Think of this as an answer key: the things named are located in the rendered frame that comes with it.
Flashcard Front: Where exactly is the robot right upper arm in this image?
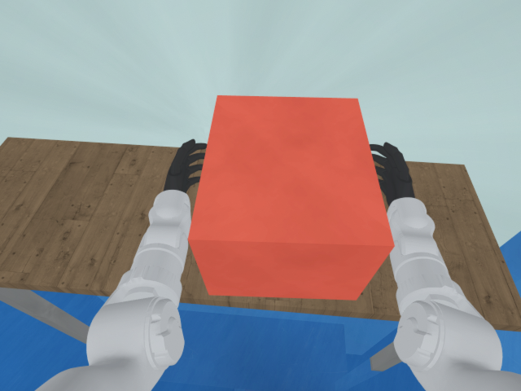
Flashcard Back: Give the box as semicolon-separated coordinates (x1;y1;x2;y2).
394;300;521;391

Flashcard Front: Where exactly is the robot right hand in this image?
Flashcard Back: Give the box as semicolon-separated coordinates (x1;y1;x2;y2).
370;142;415;206

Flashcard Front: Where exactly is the right robot forearm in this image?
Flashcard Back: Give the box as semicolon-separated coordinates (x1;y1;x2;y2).
387;197;502;370

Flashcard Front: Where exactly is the table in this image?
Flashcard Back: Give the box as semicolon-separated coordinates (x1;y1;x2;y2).
0;137;521;371

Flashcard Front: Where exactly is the left robot forearm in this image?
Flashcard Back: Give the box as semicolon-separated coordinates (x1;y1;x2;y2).
86;190;191;361

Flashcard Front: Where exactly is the robot left upper arm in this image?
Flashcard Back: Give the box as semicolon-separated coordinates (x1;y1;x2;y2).
35;296;185;391

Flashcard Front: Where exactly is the robot left hand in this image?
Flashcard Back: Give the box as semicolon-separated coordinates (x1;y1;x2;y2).
164;139;207;193

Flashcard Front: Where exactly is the carton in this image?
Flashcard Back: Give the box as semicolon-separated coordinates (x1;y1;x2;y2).
188;95;395;301

